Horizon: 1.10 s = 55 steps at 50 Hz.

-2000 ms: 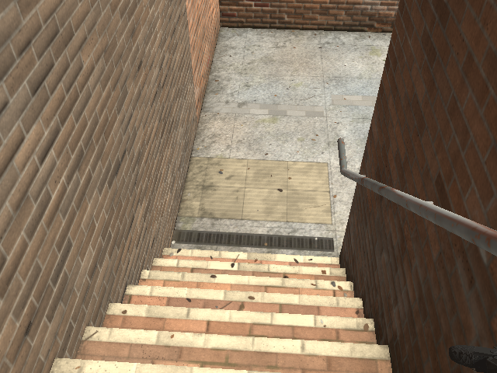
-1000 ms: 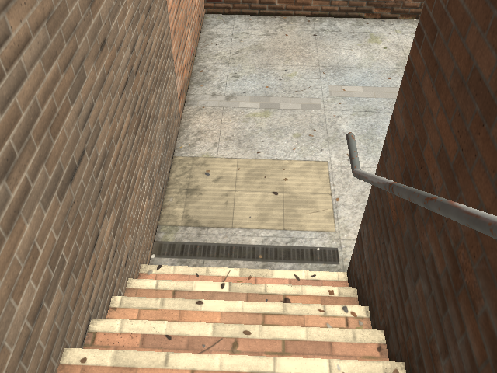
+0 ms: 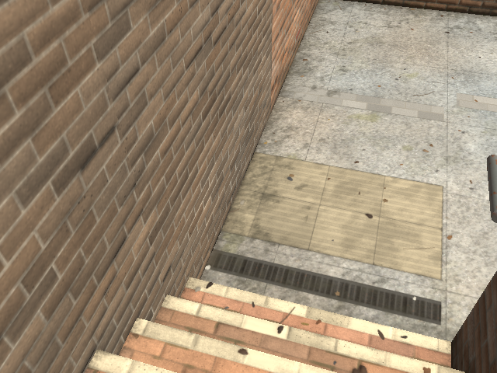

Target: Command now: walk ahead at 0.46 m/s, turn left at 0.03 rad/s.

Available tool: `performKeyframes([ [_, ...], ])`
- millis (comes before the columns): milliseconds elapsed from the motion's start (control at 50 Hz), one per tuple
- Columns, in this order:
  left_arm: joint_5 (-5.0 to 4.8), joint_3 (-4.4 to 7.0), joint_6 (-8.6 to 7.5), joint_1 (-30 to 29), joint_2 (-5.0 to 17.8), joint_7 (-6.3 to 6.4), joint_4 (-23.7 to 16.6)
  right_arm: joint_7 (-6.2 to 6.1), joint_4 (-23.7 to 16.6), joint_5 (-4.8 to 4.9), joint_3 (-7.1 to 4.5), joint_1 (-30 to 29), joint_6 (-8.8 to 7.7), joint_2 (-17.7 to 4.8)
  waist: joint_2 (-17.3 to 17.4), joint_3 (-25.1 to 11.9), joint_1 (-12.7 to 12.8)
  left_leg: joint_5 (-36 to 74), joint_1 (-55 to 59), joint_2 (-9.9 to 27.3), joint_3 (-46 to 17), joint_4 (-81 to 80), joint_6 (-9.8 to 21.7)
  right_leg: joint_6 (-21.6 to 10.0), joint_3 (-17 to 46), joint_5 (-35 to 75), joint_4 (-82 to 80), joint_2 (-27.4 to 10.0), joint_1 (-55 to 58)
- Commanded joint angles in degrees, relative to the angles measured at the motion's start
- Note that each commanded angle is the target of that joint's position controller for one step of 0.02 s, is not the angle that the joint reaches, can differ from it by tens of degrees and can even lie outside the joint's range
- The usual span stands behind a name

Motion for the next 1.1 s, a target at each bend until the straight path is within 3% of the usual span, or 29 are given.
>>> performKeyframes([
  [20,-2.86,1.06,-2.51,-3.2,8.6,3.53,-4.9,1.54,-3.0,-0.24,-1.57,2.3,-0.4,-5.4,-5.0,4.7,-4.8,23.8,3.5,2.6,-2.3,-19.4,-0.2,-2.0,17.2,30.5,-8.8,-12.3,-5.4],
  [100,-2.78,0.71,-0.17,1.8,5.3,5.9,-3.7,4.2,-6.2,-1.83,0.3,-7.9,0.3,0.6,-4.2,4.6,1.7,33.9,20.3,-2.9,2.4,-43.9,-1.7,-0.6,10.4,24.9,-2.8,-6.4,-7.7],
  [180,-3.05,1.61,1.11,1.4,5.6,4.96,-2.9,5.71,-7.2,-0.06,-0.64,-5.6,0.34,-2.3,-8.5,7.3,4.3,28.2,19.2,-1.5,-0.8,-48.6,-2.8,-2.5,18.1,28.6,8.1,-7.8,-1.3],
  [220,-3.14,2.61,1.6,-2.2,5.9,5.37,-4.9,6.39,-4.8,0.73,-1.16,1.0,-1.53,-4.7,-5.4,6.0,2.4,26.6,20.0,-0.4,-0.7,-54.0,-3.3,-2.5,18.7,30.7,17.2,-8.1,3.0],
  [260,-2.77,3.32,1.31,-10.9,7.2,3.22,-6.1,5.31,3.9,1.16,-3.33,23.6,-2.48,-7.3,-4.6,0.5,-8.6,32.2,49.1,1.6,4.4,-62.7,0.1,-0.9,14.7,39.2,34.3,-5.4,-8.7],
  [280,-3.54,3.57,0.41,-8.4,7.4,2.09,-6.4,4.02,6.7,-0.5,-3.09,31.9,-2.03,-6.3,3.1,1.8,-10.9,51.6,62.0,5.9,4.4,-68.8,3.2,3.4,7.4,22.4,53.8,2.0,-19.6],
  [300,-4.12,2.86,0.49,1.6,1.4,1.37,-4.7,5.07,9.3,-1.69,-1.47,31.6,-1.9,-6.8,15.7,-4.4,-4.9,85.7,85.8,17.7,-7.4,-41.7,14.3,7.7,11.4,-30.7,77.5,8.6,-42.8],
  [320,-3.57,2.06,0.91,0.9,5.0,0.64,-8.2,4.85,7.3,-0.62,1.01,25.2,-1.09,-1.3,13.9,-12.3,-3.1,73.3,83.4,17.9,-8.5,-38.2,16.4,7.0,17.7,-26.0,68.5,0.5,-42.6],
  [340,-4.46,2.47,1.84,-4.4,7.2,0.75,-10.9,5.08,6.0,-0.03,1.87,19.2,-0.52,-0.4,9.1,-12.0,-2.1,59.3,74.6,18.0,-9.0,-42.8,17.8,7.3,16.3,-21.6,65.0,-1.9,-39.6],
  [380,-4.45,2.59,4.06,-9.5,6.8,2.43,-12.5,4.76,3.6,-2.7,1.62,11.9,-0.38,-4.7,-4.7,-7.3,1.1,41.9,47.3,17.9,-12.5,-51.5,19.4,7.9,12.3,-2.3,57.9,-3.8,-27.5],
  [420,-3.82,1.88,5.73,-11.5,4.9,2.85,-14.6,1.24,5.5,-3.59,0.54,11.8,0.49,-8.2,3.1,-3.0,2.3,29.3,37.7,20.0,-13.2,-49.6,20.3,10.2,16.6,9.8,49.4,-5.9,-30.2],
  [460,-2.51,1.34,6.54,-18.4,4.4,2.67,-18.4,-1.27,4.9,-2.64,2.08,10.2,2.08,-5.0,-0.6,-0.2,3.0,21.5,30.1,10.3,-2.8,-48.8,13.0,10.8,10.3,23.0,21.2,-6.6,-20.4],
  [520,-2.62,2.08,6.43,-6.5,4.7,1.02,-13.8,-0.38,1.9,-3.43,2.42,2.5,0.23,-9.6,4.8,-6.3,7.6,17.4,18.1,10.7,2.1,-47.5,10.8,12.3,3.4,33.3,29.2,-4.7,3.6],
  [600,-0.74,1.7,7.74,-18.0,6.6,1.95,-20.4,-0.25,0.5,-0.21,1.2,5.0,0.74,-8.9,8.7,4.4,0.7,10.3,26.9,11.5,-0.6,-44.2,9.4,8.1,3.5,14.9,14.2,-6.4,-6.1],
  [620,-1.96,1.52,7.16,-21.0,7.0,1.61,-23.3,-0.6,-0.4,0.43,0.48,5.3,2.25,-9.8,8.2,5.9,-0.2,8.5,32.1,8.6,2.0,-44.3,8.3,6.2,1.6,6.6,-3.4,-4.3,-6.6],
  [640,-2.79,1.85,6.0,-25.2,9.5,0.84,-25.9,-1.17,-2.0,0.55,-0.64,7.7,3.31,-12.0,4.2,7.5,-3.5,5.6,37.9,7.3,1.2,-44.6,6.6,4.3,4.1,12.5,-13.9,-4.2,-9.0],
  [680,-2.43,3.38,6.96,-25.7,15.0,0.61,-27.8,-2.15,-3.7,-0.22,-2.34,11.2,4.4,-14.4,-5.6,-1.3,-6.3,-6.4,38.9,4.6,3.0,-32.0,2.7,1.5,11.2,34.5,-8.2,-5.2,-2.9],
  [700,-2.98,4.59,7.31,-23.8,18.6,0.58,-28.8,-1.38,-8.1,-0.27,-1.72,6.4,4.49,-11.5,-15.3,-4.1,-5.1,-20.2,29.6,1.1,9.7,-25.3,-0.7,-4.7,22.5,39.4,-11.2,-9.8,1.0],
  [740,-1.58,4.48,6.72,-15.1,17.3,-0.89,-28.1,-0.14,-13.2,0.81,-1.07,-9.4,3.55,-8.5,-13.2,1.2,3.0,-45.9,5.7,-4.8,3.1,-14.9,-3.8,-14.0,43.9,37.4,-20.7,-18.4,12.2],
  [800,-3.25,4.88,8.91,-22.5,17.0,1.07,-31.4,0.86,-13.2,0.0,-0.23,-7.3,2.87,-6.9,-11.0,0.5,-1.1,-34.9,11.2,-2.9,1.3,-25.7,-3.5,-9.1,31.9,34.4,-15.8,-14.1,10.3],
  [840,-2.0,4.61,9.15,-28.9,17.5,1.17,-33.9,3.1,-9.4,-1.74,-0.93,-1.8,1.77,-9.0,-9.0,-5.4,-2.6,-9.8,33.8,-5.0,5.9,-13.6,-3.8,-7.7,27.0,39.2,-12.9,-12.7,-5.4],
  [880,-2.93,3.46,9.3,-36.9,15.2,0.78,-36.7,3.41,-9.8,-2.26,-1.01,3.2,2.05,-7.7,-8.6,-4.9,-7.9,-10.9,42.4,-5.3,8.7,-19.4,-2.8,-5.6,21.5,33.1,-10.1,-8.9,-14.1],
  [900,-3.81,2.81,9.55,-31.6,14.2,0.25,-35.8,2.53,-11.6,-2.15,0.24,1.0,3.25,-2.7,-8.6,-1.3,-6.6,-28.3,38.7,-7.6,9.1,-45.1,-0.6,-5.5,21.9,24.7,-15.7,-7.1,-7.1],
  [920,-2.04,3.14,8.49,-32.8,13.2,0.53,-35.5,3.33,-9.0,-2.56,-0.71,3.2,2.78,-6.7,-7.1,-1.4,-7.1,-7.7,51.9,-4.7,9.1,-28.0,-1.8,-4.4,25.9,29.8,-9.7,-7.2,-17.7],
  [940,-2.31,2.68,8.01,-29.6,12.2,0.38,-35.5,2.59,-10.4,-1.97,-1.11,4.4,3.43,-7.1,-2.1,-2.5,-6.5,-7.8,50.9,-3.5,4.4,-42.2,0.7,-2.5,22.6,22.1,-4.5,-2.9,-14.5],
  [960,-2.48,2.16,7.33,-22.8,8.8,0.26,-34.4,3.09,-10.9,-3.67,-0.79,5.4,3.26,-10.6,11.0,-7.3,-2.1,11.6,55.4,9.0,-13.6,-45.5,8.1,2.5,22.3,-3.1,6.1,0.6,-16.2],
  [980,-2.66,3.42,6.22,-22.3,11.9,0.3,-34.5,3.78,-9.9,-4.24,-0.78,4.8,2.37,-11.4,13.6,-4.8,-0.8,14.5,52.5,15.7,-26.5,-49.9,16.4,4.9,24.0,-14.1,9.2,1.7,-20.4],
  [1020,-4.07,5.09,5.34,-26.2,16.2,1.71,-33.2,3.88,-10.1,-1.89,-0.8,0.6,0.59,-10.5,6.2,1.7,-0.8,2.2,45.9,16.5,-27.7,-53.5,19.3,6.7,20.5,-8.9,14.7,-1.9,-24.5],
  [1100,-2.26,3.26,6.45,-22.4,10.4,-0.44,-28.3,2.71,-10.2,-1.69,-0.81,-5.3,2.16,-11.0,0.7,-2.7,3.0,-2.4,28.7,6.7,-5.8,-49.9,11.0,6.4,8.2,10.7,8.8,-2.4,0.3],
])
